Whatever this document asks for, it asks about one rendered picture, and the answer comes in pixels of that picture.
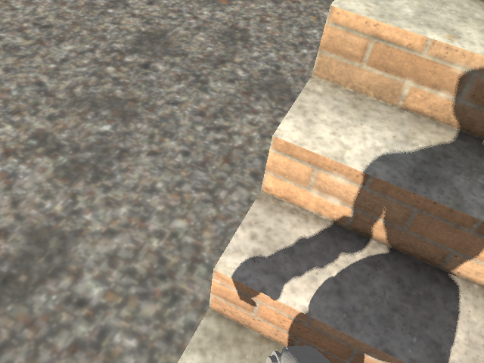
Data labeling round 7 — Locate stairs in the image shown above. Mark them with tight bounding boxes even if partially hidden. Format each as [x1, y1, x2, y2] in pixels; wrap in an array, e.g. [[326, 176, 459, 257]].
[[178, 0, 484, 363]]

